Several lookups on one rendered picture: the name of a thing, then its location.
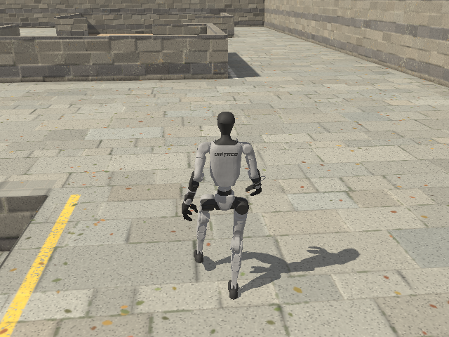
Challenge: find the right robot foot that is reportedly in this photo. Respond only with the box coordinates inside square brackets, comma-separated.
[228, 280, 239, 300]

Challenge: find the robot left hand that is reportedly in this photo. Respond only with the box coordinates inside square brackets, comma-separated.
[182, 202, 198, 221]

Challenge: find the robot right forearm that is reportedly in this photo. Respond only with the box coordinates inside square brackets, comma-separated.
[251, 169, 262, 189]

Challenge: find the robot right hand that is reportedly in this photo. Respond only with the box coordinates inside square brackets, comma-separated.
[246, 184, 262, 196]

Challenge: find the robot left forearm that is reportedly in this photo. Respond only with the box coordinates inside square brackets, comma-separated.
[183, 171, 199, 205]

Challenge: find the robot left upper arm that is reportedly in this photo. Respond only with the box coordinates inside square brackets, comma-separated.
[193, 142, 211, 182]

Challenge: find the left robot thigh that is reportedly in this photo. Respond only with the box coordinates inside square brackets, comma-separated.
[199, 194, 215, 224]

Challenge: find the robot right upper arm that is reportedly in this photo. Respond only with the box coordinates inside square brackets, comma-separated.
[240, 142, 259, 179]

